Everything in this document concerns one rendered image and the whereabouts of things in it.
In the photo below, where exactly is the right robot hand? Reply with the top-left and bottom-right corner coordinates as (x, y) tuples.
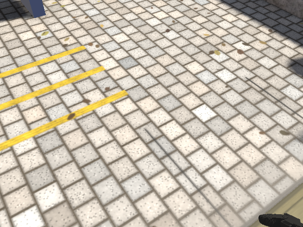
(258, 213), (303, 227)

